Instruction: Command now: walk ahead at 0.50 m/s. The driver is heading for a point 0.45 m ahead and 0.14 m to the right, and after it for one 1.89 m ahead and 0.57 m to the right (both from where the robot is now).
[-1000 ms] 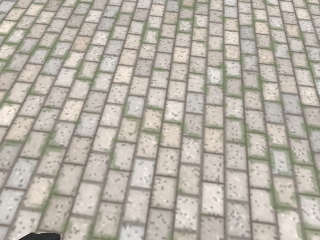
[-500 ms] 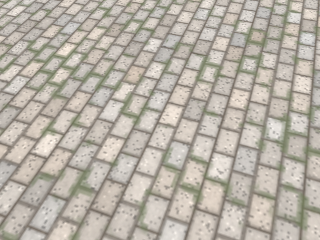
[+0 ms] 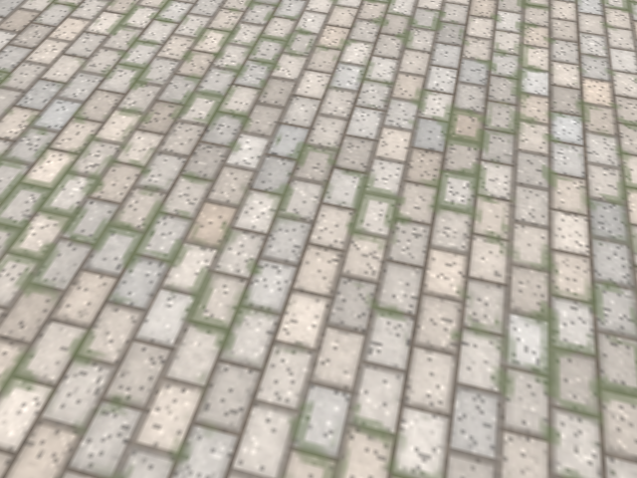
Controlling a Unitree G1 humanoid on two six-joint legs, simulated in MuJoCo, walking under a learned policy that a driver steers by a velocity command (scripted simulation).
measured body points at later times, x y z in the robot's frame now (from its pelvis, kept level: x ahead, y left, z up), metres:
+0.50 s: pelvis +0.27 -0.07 +0.00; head +0.30 -0.08 +0.45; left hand +0.34 +0.21 -0.12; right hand +0.40 -0.34 -0.12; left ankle +0.34 +0.10 -0.68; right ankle +0.28 -0.15 -0.75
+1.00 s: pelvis +0.41 -0.04 -0.02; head +0.42 -0.04 +0.43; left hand +0.47 +0.23 -0.15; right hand +0.54 -0.28 -0.14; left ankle +0.48 +0.07 -0.75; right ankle +0.40 -0.18 -0.75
